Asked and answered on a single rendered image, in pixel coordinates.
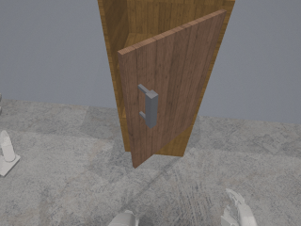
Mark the handle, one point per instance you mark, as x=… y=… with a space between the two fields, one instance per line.
x=151 y=106

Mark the robot left shin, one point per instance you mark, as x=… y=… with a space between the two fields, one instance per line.
x=128 y=211

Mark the cupboard door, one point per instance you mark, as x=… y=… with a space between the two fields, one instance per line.
x=174 y=64

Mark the robot left thigh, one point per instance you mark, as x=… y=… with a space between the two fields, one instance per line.
x=124 y=219

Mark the robot left hand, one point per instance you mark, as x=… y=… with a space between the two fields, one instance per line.
x=9 y=159

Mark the robot right hand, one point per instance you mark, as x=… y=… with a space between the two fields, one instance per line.
x=241 y=216

